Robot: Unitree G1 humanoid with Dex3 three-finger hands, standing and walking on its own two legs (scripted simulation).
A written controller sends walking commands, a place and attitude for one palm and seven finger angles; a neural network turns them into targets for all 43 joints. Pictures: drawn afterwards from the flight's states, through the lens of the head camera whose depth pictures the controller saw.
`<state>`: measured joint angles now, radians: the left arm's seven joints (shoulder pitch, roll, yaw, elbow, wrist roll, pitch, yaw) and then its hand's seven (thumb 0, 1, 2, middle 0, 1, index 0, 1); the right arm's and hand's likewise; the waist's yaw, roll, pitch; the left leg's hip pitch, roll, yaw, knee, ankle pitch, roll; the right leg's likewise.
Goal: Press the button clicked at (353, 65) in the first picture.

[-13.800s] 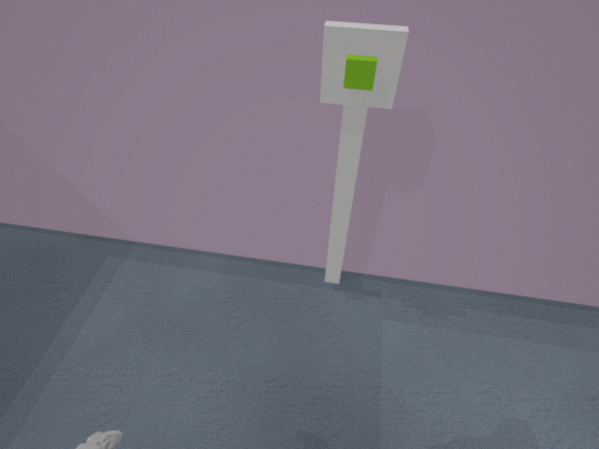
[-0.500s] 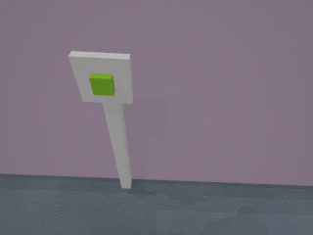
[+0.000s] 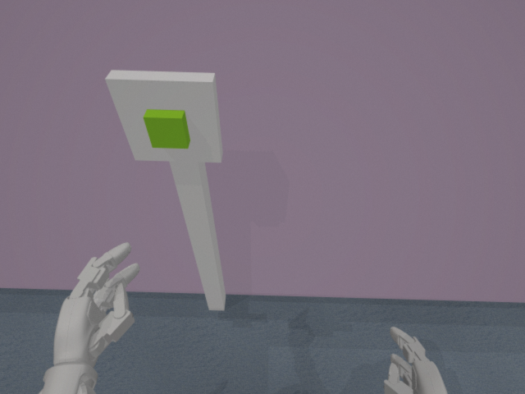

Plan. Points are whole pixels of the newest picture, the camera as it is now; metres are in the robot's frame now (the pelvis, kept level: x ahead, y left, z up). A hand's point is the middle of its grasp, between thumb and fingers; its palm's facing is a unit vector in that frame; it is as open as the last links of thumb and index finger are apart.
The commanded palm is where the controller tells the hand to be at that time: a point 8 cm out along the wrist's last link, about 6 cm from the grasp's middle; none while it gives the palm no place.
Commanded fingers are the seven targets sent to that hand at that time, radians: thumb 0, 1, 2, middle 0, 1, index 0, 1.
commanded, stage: raise the hand and make a fist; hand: left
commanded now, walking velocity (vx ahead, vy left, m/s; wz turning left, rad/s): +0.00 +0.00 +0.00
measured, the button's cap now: (168, 128) +0.51 +0.19 +0.14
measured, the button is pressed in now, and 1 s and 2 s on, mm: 0 0 0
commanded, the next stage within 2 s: aim a knuckle at the button in 1.74 s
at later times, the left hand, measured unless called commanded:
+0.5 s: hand (142, 329) +0.21 +0.18 +0.02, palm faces -0.05 -1.00 -0.04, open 3.3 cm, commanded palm +0.16 +0.25 +0.04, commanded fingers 0.00 0.90 0.90 -1.27 -1.47 -1.27 -1.47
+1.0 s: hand (106, 293) +0.23 +0.21 +0.09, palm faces +0.08 -0.99 -0.07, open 3.1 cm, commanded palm +0.19 +0.26 +0.10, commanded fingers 0.00 0.90 0.90 -1.30 -1.50 -1.30 -1.50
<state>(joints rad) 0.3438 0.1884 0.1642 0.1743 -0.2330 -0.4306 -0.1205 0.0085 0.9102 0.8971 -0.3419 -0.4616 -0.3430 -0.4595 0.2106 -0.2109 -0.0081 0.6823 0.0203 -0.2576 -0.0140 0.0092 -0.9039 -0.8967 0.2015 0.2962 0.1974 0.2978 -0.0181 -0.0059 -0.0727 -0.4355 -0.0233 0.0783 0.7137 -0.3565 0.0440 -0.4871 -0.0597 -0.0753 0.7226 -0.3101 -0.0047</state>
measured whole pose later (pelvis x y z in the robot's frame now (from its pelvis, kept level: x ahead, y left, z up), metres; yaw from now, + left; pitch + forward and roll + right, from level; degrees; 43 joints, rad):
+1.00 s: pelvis +0.02 +0.00 -0.01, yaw +1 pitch +5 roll -2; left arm 0.40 0.27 0.26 -0.16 -0.32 -0.20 -0.27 0.02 0.90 0.90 -1.30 -1.50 -1.30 -1.50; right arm 0.25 -0.23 0.03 0.56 0.06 -0.27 -0.06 0.01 -0.90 -0.90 0.20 0.30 0.20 0.30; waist 0.01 0.05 -0.11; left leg -0.47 0.02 0.02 0.82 -0.45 0.03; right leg -0.46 -0.02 -0.13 0.75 -0.37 -0.01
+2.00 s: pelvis +0.02 -0.02 +0.01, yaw +2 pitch -1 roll -1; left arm 0.17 0.28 0.25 -0.05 -0.29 -0.03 -0.27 0.02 0.90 0.90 -1.30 -1.50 -1.30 -1.50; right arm 0.24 -0.25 0.05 0.63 0.06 -0.26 -0.09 0.01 -0.90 -0.90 0.20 0.30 0.20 0.30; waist 0.04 0.06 -0.02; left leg -0.26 0.02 0.02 0.61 -0.34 0.01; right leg -0.28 -0.01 -0.13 0.57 -0.28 -0.03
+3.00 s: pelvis +0.02 -0.01 +0.01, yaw +0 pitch +4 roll -1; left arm -0.35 0.24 0.19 0.51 -0.19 -0.17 -0.14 0.02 0.90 0.90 -1.30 -1.50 -1.30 -1.50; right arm 0.28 -0.24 0.03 0.67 0.05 -0.12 -0.06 0.01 -0.90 -0.90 0.20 0.30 0.20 0.30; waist -0.02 0.02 -0.04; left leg -0.37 0.00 0.06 0.64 -0.35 0.03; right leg -0.40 -0.02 -0.08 0.62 -0.29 -0.01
